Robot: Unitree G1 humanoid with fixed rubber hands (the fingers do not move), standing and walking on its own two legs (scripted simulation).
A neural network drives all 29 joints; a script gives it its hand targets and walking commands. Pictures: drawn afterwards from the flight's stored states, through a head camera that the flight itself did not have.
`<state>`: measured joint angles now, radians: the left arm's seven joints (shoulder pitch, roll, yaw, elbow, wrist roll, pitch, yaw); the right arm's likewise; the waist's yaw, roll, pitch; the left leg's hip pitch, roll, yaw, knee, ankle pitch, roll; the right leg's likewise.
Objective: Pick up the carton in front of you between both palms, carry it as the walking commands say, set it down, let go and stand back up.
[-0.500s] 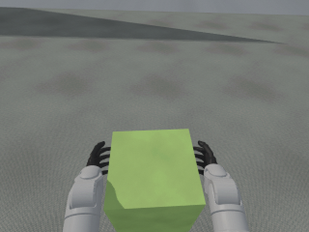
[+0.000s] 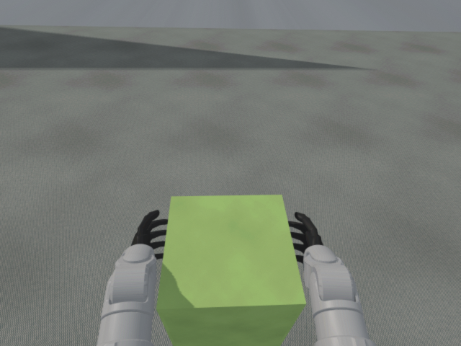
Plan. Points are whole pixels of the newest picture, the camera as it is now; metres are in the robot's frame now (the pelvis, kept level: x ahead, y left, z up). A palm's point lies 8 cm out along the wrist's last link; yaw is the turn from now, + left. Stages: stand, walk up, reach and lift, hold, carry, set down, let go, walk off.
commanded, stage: hold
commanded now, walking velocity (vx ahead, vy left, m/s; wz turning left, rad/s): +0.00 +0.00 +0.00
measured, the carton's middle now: (227, 275) +0.29 +0.00 -0.04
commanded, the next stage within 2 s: set down in 0.04 s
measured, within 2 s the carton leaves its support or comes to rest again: neither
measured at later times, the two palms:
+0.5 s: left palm (147, 254) +0.33 +0.16 -0.03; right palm (292, 250) +0.33 -0.14 -0.03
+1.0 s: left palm (155, 283) +0.36 +0.17 -0.22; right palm (269, 271) +0.39 -0.13 -0.22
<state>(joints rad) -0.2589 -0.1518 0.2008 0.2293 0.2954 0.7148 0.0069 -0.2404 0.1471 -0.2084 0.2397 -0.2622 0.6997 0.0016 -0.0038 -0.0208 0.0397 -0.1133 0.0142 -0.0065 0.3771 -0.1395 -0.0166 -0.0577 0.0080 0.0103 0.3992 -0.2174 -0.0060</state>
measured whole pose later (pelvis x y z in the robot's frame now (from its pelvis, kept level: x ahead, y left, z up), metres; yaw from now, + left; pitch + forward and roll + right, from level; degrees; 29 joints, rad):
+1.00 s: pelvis -0.03 -0.01 -0.15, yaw -2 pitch +38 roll +0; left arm -0.65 -0.13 0.52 0.53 0.24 0.22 0.01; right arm -0.73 0.09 -0.36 0.67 -0.24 0.22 -0.05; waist 0.07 -0.04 -0.20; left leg -1.51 -0.06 -0.10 1.24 -0.39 -0.05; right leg -1.48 0.12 0.07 1.28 -0.46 -0.01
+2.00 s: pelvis -0.08 +0.00 -0.37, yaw -3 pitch +43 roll +2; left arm -1.19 0.03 0.58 0.69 0.11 0.23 0.12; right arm -1.45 -0.23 -0.11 1.06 -0.06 0.22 -0.10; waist 0.14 -0.03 0.20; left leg -2.26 -0.10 -0.06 2.01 -0.50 -0.10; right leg -2.25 0.20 0.06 2.07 -0.57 0.04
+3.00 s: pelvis -0.08 -0.01 -0.40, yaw -1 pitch +39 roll +5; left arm -1.24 0.10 0.60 0.91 0.15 0.15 0.00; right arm -1.51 -0.26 -0.15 1.23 -0.12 0.14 -0.04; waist 0.15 -0.03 0.27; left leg -2.27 -0.06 -0.03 2.12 -0.54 -0.09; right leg -2.27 0.14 0.02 2.21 -0.62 -0.02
